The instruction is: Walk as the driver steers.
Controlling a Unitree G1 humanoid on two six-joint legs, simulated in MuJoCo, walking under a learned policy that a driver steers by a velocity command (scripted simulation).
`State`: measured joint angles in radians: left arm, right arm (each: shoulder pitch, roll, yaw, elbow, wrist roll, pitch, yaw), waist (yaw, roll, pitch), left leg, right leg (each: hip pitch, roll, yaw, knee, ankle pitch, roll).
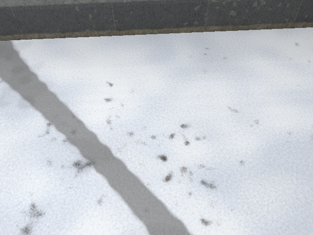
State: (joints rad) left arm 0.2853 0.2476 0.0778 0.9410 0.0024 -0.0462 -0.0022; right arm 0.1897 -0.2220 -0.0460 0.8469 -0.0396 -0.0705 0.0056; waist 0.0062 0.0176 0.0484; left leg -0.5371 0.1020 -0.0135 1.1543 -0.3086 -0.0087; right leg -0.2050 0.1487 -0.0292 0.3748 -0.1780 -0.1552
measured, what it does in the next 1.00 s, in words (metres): walks ahead, turning right: left foot, then right foot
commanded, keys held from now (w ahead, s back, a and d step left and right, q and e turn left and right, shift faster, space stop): w+e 0.26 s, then e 0.42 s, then q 0.32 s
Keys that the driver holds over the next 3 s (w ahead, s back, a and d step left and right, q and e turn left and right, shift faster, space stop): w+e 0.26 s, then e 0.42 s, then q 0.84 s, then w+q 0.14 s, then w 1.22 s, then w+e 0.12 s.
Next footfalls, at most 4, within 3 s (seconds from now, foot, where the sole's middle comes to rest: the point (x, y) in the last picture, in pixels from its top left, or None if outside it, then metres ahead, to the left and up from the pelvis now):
0.36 left None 0.39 0.11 -0.78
0.82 right None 0.31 -0.11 -0.78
1.22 left None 0.32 0.10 -0.78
1.74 right None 0.32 -0.09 -0.78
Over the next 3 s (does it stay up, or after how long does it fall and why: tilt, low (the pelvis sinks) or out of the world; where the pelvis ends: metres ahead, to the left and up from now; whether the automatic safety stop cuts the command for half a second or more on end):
stays up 0.88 0.08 0.01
